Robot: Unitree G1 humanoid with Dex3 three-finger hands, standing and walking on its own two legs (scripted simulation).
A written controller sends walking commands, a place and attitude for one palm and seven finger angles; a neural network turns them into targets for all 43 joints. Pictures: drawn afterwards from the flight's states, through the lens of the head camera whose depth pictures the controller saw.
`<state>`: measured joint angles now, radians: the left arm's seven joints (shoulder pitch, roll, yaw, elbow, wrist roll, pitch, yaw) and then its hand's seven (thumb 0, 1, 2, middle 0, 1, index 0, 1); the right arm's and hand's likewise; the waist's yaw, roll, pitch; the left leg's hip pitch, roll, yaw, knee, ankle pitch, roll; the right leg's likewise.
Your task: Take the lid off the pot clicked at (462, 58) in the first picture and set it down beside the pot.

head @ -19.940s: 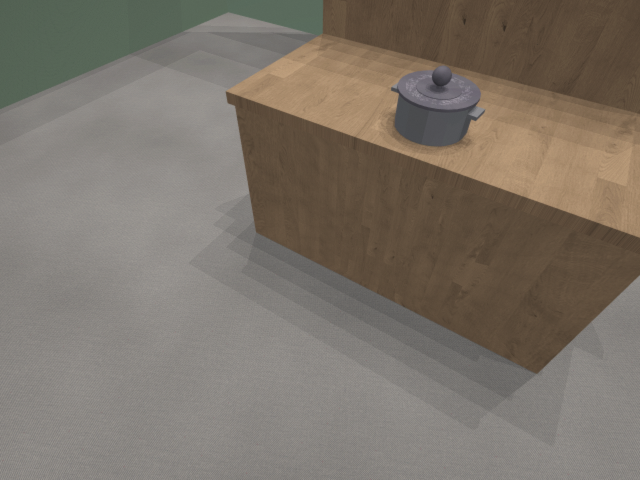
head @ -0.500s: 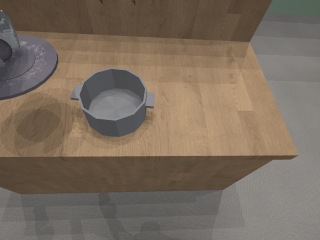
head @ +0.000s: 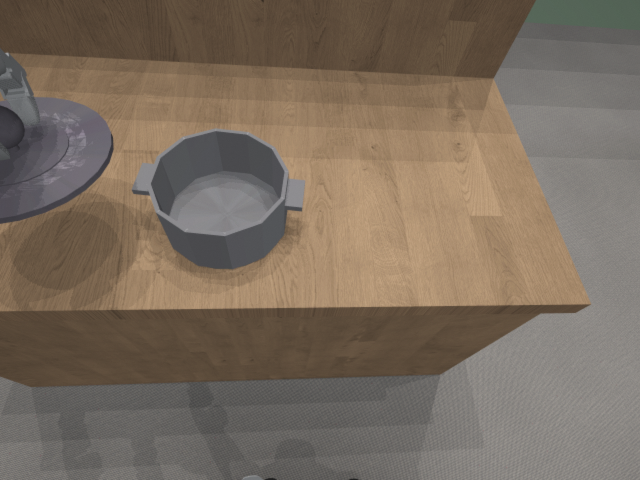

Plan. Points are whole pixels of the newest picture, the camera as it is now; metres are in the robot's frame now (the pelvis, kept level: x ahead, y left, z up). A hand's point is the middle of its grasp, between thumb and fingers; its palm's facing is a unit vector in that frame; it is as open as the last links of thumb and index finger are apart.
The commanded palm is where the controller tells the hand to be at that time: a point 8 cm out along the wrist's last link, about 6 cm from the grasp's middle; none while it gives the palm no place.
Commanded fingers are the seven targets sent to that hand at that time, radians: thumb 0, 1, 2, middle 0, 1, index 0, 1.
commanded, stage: lower the lid onto the table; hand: left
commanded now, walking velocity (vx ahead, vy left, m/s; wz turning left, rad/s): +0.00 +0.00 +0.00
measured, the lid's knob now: out of the picture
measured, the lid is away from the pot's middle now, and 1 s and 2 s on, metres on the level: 0.23 0.23 0.24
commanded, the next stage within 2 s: none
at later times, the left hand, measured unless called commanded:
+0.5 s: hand out of the picture +0.49 +0.33 +0.12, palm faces -0.45 -0.10 -0.89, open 7.7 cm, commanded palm +0.56 +0.33 +0.19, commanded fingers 0.00 0.74 0.75 -0.91 -1.09 -0.86 -1.07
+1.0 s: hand (10, 162) +0.49 +0.34 +0.08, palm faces -0.48 -0.10 -0.87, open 7.7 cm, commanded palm +0.57 +0.33 +0.15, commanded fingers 0.00 0.74 0.75 -0.91 -1.09 -0.86 -1.07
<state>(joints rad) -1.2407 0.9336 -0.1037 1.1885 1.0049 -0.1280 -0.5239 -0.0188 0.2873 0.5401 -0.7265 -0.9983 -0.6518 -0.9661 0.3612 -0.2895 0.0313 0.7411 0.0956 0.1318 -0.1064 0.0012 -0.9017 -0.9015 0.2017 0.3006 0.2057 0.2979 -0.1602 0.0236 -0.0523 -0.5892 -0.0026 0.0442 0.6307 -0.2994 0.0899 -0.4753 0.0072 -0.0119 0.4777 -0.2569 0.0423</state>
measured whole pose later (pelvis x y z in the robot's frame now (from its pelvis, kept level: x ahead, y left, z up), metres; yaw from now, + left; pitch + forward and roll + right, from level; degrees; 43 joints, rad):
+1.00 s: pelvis +0.00 +0.02 -0.01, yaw -1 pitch +18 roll -5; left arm -1.15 0.91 -0.06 1.21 1.02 -0.21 -0.43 -0.02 0.29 0.54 -0.73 -1.00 -0.65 -0.96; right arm 0.39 -0.28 0.03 0.74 0.08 0.13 -0.13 0.00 -0.90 -0.90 0.20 0.30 0.21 0.30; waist -0.18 0.02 -0.08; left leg -0.70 -0.01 0.06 0.71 -0.33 0.12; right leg -0.58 0.00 0.00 0.55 -0.28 0.03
